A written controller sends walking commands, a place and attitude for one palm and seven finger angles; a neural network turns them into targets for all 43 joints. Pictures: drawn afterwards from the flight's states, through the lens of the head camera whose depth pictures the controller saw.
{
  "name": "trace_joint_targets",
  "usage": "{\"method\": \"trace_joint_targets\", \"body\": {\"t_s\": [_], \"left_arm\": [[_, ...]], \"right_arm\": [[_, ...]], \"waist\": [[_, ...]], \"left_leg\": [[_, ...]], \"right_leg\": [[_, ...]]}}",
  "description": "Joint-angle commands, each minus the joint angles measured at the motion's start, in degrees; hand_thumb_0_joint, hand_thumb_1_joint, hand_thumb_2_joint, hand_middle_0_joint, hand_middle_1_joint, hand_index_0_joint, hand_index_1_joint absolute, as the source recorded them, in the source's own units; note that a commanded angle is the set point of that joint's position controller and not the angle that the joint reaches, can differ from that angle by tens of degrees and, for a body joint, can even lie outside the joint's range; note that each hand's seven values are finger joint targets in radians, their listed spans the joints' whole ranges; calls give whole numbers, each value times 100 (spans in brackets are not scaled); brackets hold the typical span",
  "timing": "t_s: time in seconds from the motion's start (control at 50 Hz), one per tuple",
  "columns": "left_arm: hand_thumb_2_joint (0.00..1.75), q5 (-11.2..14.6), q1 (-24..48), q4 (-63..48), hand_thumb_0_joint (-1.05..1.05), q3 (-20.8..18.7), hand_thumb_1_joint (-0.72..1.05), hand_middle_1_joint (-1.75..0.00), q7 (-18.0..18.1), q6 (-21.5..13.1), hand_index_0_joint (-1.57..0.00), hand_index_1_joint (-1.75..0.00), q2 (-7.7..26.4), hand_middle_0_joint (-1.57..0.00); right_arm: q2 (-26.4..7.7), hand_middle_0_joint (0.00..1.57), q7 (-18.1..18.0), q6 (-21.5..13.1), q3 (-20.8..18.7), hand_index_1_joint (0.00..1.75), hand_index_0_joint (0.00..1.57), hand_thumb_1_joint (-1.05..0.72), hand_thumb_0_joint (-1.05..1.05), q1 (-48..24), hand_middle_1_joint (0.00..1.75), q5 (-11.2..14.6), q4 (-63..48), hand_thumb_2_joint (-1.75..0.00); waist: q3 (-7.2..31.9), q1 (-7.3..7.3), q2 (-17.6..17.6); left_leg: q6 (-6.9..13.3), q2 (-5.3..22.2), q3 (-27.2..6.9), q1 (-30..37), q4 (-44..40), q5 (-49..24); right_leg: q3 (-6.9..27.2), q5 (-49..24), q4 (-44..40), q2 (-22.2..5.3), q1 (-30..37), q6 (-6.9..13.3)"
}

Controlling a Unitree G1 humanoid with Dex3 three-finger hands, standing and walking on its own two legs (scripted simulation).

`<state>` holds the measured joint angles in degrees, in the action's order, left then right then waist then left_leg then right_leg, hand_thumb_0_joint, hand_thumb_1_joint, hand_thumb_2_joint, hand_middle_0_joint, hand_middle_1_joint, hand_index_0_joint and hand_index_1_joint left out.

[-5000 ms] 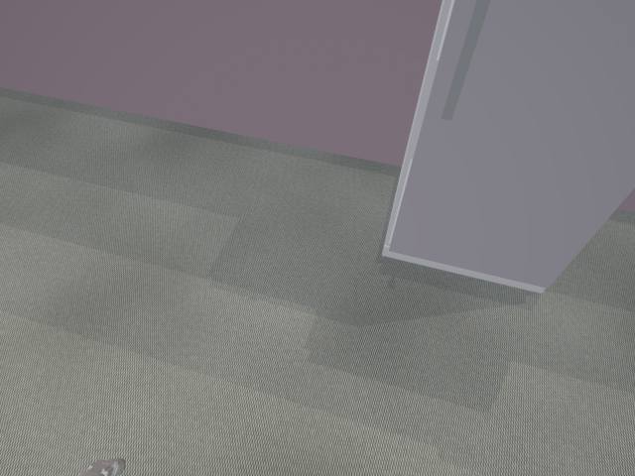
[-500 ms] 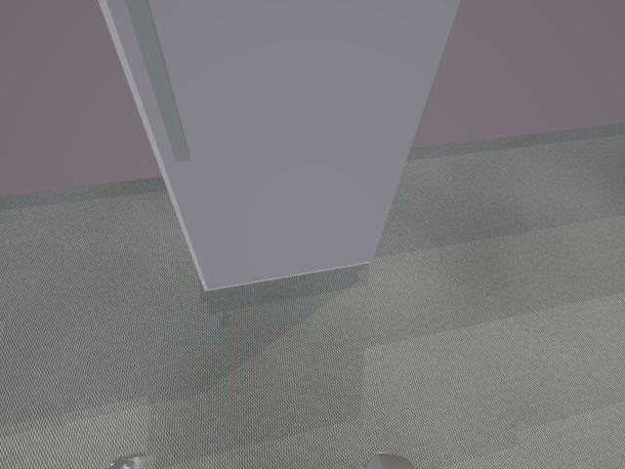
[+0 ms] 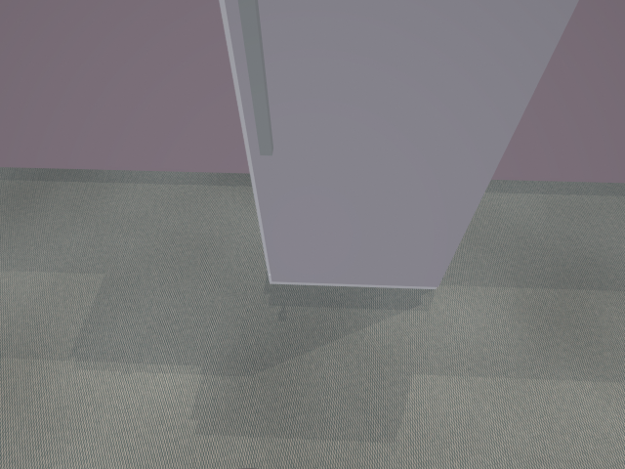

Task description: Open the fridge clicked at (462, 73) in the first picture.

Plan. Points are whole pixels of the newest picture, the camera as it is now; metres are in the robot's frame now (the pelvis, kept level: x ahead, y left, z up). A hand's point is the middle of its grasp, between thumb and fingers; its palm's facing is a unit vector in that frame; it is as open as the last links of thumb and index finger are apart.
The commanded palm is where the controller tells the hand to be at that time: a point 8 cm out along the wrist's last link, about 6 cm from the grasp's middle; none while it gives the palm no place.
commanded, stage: take the last steps up to it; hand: left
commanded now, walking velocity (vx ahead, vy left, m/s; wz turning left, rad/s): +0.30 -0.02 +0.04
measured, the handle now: (255, 36) +0.74 +0.16 +0.18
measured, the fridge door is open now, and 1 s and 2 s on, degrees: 0 0 0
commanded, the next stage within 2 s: come to a stop and stand still in 0.72 s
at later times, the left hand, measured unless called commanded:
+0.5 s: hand (200, 435) +0.19 +0.20 -0.18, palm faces -0.02 -0.98 -0.18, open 7.4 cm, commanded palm none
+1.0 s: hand (219, 401) +0.24 +0.18 -0.19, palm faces +0.10 -0.99 -0.13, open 7.4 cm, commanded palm none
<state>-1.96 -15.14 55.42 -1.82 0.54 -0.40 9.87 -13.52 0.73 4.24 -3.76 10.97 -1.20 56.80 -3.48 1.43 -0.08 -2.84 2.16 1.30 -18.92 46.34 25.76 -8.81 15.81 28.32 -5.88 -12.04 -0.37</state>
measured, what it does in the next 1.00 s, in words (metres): walks ahead: left foot, then right foot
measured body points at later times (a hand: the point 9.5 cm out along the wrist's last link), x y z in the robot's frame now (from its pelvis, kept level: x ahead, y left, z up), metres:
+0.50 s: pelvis +0.11 +0.01 -0.01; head +0.14 +0.01 +0.44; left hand +0.19 +0.25 -0.16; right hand +0.02 -0.20 -0.16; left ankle -0.03 +0.13 -0.74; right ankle +0.22 -0.11 -0.73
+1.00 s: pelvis +0.26 +0.02 -0.01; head +0.26 +0.05 +0.44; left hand +0.24 +0.23 -0.18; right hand +0.33 -0.21 -0.14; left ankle +0.30 +0.11 -0.74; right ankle +0.22 -0.11 -0.74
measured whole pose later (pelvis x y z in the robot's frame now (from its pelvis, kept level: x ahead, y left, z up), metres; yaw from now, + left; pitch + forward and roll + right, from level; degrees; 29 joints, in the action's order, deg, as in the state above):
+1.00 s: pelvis +0.26 +0.02 -0.01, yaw +1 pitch -2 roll -1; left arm -0.6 -16.6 64.6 -1.3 1.4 0.4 9.5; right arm -7.7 -2.0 -1.4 -0.8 10.4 -0.9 60.8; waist -1.8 2.3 -3.2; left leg 2.4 3.1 8.5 -15.7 30.9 13.3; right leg -6.9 20.4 30.9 -2.9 -8.9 -1.4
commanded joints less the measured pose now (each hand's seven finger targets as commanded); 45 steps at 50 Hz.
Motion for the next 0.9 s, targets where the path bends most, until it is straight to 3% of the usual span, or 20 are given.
{"method": "trace_joint_targets", "body": {"t_s": [0.0, 0.02, 0.04, 0.06, 0.08, 0.1, 0.14, 0.22, 0.4, 0.46, 0.48, 0.5, 0.52, 0.54, 0.58, 0.62, 0.66, 0.78, 0.84, 0.88], "left_arm": [[90, 19, -436, 50, 0, -304, 90, -30, 41, -85, -20, -30, 1237, -20], [90, 69, -269, 79, 0, -286, 90, -30, 34, -72, -20, -30, 1136, -20], [90, 123, -202, 33, 0, -222, 90, -30, 4, -50, -20, -30, 901, -20], [90, 122, -183, -74, 0, -132, 90, -30, -45, -47, -20, -30, 497, -20], [90, 46, 288, -238, 0, -91, 90, -30, -53, -65, -20, -30, 551, -20], [90, 10, 605, -246, 0, -129, 90, -30, -45, -47, -20, -30, 575, -20], [90, 45, 536, -39, 0, -164, 90, -30, -147, -61, -20, -30, 607, -20], [90, 56, 88, 246, 0, -134, 90, -30, -199, -28, -20, -30, 500, -20], [90, 88, 1049, -17, 0, -128, 90, -30, -223, -65, -20, -30, 311, -20], [90, 84, 210, 237, 0, -202, 90, -30, -200, -141, -20, -30, 450, -20], [90, 65, -554, 478, 0, -264, 90, -30, -172, -200, -20, -30, 665, -20], [90, 16, -1341, 715, 0, -384, 90, -30, -102, -285, -20, -30, 1101, -20], [90, 66, -1802, 792, 0, -475, 90, -30, -48, -294, -20, -30, 1582, -20], [90, 147, -1453, 717, 0, -474, 90, -30, -30, -275, -20, -30, 1594, -20], [90, 134, -363, 393, 0, -348, 90, -30, 47, -229, -20, -30, 1023, -20], [90, 81, 131, 277, 0, -198, 90, -30, 80, -291, -20, -30, 612, -20], [90, 71, 158, 298, 0, -123, 90, -30, 80, -300, -20, -30, 465, -20], [90, 59, -71, 415, 0, -189, 90, -30, 42, -286, -20, -30, 704, -20], [90, 132, 3, 514, 0, -118, 90, -30, 66, -212, -20, -30, 535, -20], [90, 147, -351, 561, 0, -1, 90, -30, 90, -124, -20, -30, 194, -20]], "right_arm": [[-113, 20, 13, -400, 61, 30, 20, -90, 0, 39, 30, 5, -347, -90], [-150, 20, -16, -466, 68, 30, 20, -90, 0, 402, 30, 3, -178, -90], [-442, 20, -56, -532, 16, 30, 20, -90, 0, 729, 30, -4, -36, -90], [-958, 20, -94, -549, -90, 30, 20, -90, 0, 1101, 30, -58, 82, -90], [-1123, 20, -108, -499, -112, 30, 20, -90, 0, 1326, 30, -51, 118, -90], [-974, 20, -175, -539, -95, 30, 20, -90, 0, 1398, 30, -79, 209, -90], [-607, 20, -216, -594, 27, 30, 20, -90, 0, 982, 30, -45, 140, -90], [-445, 20, -254, -752, 57, 30, 20, -90, 0, 985, 30, 4, 219, -90], [-395, 20, -270, -753, -2, 30, 20, -90, 0, 1506, 30, -68, 621, -90], [-466, 20, -274, -730, 1, 30, 20, -90, 0, 1326, 30, -42, 667, -90], [-429, 20, -251, -744, -2, 30, 20, -90, 0, 1317, 30, -1, 668, -90], [-194, 20, -194, -770, 34, 30, 20, -90, 0, 1432, 30, 61, 610, -90], [102, 20, -203, -787, 79, 30, 20, -90, 0, 1595, 30, 114, 447, -90], [-59, 20, -201, -736, 47, 30, 20, -90, 0, 1352, 30, 134, 429, -90], [1, 20, -145, -681, 6, 30, 20, -90, 0, 780, 30, 46, 304, -90], [252, 20, -115, -558, 68, 30, 20, -90, 0, 1114, 30, -23, 422, -90], [365, 20, -104, -457, 91, 30, 20, -90, 0, 1290, 30, -35, 465, -90], [398, 20, -33, -557, 128, 30, 20, -90, 0, 828, 30, -19, 199, -90], [369, 20, -106, -633, 210, 30, 20, -90, 0, 897, 30, -2, 373, -90], [-104, 20, -174, -700, 185, 30, 20, -90, 0, 1010, 30, -5, 431, -90]], "waist": [[468, 14, -1106], [477, -181, -884], [534, -328, 34], [498, -484, 1512], [156, -668, 1536], [-226, -746, 1601], [-752, -466, 1099], [-269, -214, 774], [-622, -409, 778], [-198, 43, 642], [179, 381, 243], [785, 674, -596], [1344, 618, -1581], [1257, 588, -1338], [193, 243, -224], [19, -179, -334], [-4, -331, -560], [148, -176, -525], [89, -306, -434], [306, -190, 831]], "left_leg": [[160, -161, 483, 428, -1624, -334], [202, -151, 539, 1200, -2382, -838], [347, 344, -95, 2071, -2797, -814], [837, 1604, -1697, 2588, -3160, -497], [1245, 2066, -2316, 2290, -3536, -30], [1340, 2072, -2326, 1975, -3722, -94], [1269, 1717, -1642, 1468, -3772, -705], [1160, 1295, -639, 1834, -3570, -2509], [1127, 1395, -350, 1730, -3296, -3268], [961, 1229, -90, 1460, -2286, -4170], [794, 978, 83, 1050, -1337, -4082], [545, 507, 465, -12, 190, -2808], [390, -210, 440, -1040, 2011, 711], [502, 28, -183, -1118, 2734, 762], [501, 477, -268, -1383, 2877, -124], [359, 607, -137, -854, 2233, -514], [240, 555, 92, -451, 1478, -553], [150, 397, 435, -172, -503, -790], [61, 284, 465, 861, -1830, -1873], [350, 1107, -404, 1373, -2310, -3944]], "right_leg": [[1139, -67, -915, -1042, 453, 633], [914, 328, -662, -870, -52, 439], [555, 706, 30, -534, -849, 165], [-31, 1196, 1257, 57, -1999, -103], [122, 1729, 2056, 172, -2470, -83], [422, 1616, 2744, 94, -2729, -66], [681, 810, 3208, -109, -2709, -42], [545, 93, 3066, -67, -2396, -168], [268, -159, 1213, 87, -1846, 24], [10, -348, 459, 459, -339, 219], [121, -645, 86, 462, 763, 281], [1301, -587, -162, -558, 2073, 637], [3429, -1151, -887, -1953, 2663, 1269], [3640, 9, -1351, -2022, 1971, 1450], [2798, 1015, -1678, -1726, 536, 1315], [1705, 160, -1787, -1308, -389, 1021], [1131, -245, -1835, -1029, -815, 928], [1003, -299, -1561, -945, -253, 1005], [671, -878, -911, -597, -505, 648], [449, -502, -225, -28, -553, 121]]}}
